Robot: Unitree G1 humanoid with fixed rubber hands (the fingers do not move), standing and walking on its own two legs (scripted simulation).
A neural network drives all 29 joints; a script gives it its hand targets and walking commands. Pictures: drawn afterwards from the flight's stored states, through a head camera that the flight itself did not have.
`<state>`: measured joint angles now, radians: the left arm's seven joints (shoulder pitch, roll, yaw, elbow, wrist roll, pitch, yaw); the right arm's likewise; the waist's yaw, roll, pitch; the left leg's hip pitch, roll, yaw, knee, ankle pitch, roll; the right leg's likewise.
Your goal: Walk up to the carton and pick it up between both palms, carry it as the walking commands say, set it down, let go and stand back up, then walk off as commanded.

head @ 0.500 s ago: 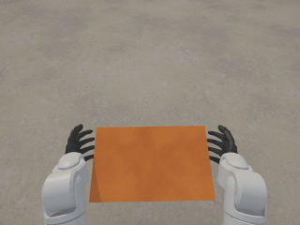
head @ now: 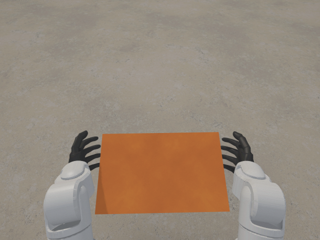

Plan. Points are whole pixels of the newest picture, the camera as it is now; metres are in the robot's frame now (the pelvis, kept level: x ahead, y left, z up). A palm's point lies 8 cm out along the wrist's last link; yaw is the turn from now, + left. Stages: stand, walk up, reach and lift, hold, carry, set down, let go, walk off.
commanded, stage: carry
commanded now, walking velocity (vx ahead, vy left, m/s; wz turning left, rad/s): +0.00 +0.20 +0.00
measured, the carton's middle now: (161, 173) +0.28 +0.00 +0.01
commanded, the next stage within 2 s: none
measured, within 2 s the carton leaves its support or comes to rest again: neither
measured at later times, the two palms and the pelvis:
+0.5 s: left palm (81, 167) +0.25 +0.17 +0.12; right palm (247, 172) +0.24 -0.18 +0.11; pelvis -0.02 +0.00 +0.00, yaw -2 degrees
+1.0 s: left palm (39, 184) +0.22 +0.25 +0.10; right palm (209, 182) +0.22 -0.09 +0.10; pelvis -0.04 +0.08 +0.00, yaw -2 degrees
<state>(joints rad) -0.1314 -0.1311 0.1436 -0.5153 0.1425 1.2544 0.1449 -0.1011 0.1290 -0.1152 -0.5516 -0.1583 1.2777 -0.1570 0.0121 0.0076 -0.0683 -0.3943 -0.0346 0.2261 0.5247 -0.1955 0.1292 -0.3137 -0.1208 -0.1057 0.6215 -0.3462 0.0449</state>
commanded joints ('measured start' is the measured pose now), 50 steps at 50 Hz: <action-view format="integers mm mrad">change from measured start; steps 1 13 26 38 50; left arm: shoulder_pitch -381 -386 -325 -276 -396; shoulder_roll -887 -866 -864 -844 -914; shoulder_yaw -724 -726 -706 -696 -783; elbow -29 -31 -13 -66 -100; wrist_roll -428 -420 -420 -398 -464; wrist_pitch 26 41 10 3 -6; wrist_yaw -276 -267 -271 -263 -289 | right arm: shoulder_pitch -414 -414 -389 -380 -367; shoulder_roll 886 873 867 889 931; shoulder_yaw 722 709 738 746 713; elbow -45 -40 -56 -54 -57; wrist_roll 433 442 428 462 426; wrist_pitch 2 13 -7 -14 -44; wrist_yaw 275 273 263 260 266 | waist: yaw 3 -7 13 10 -18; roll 1 128 -171 -261 164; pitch -194 -184 -236 -200 -248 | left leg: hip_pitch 132 233 -23 -50 227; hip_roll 213 297 125 48 287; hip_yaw -248 -369 -146 -91 -271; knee -178 -274 1 115 -81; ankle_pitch -59 -1 -40 -220 360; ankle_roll -84 -71 -156 -188 55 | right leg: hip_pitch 18 -115 223 283 -152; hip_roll -55 15 -220 -192 46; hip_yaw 49 -31 307 90 30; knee -75 110 -264 -110 287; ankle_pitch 39 -103 111 887 -174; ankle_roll -59 -31 -143 -148 -25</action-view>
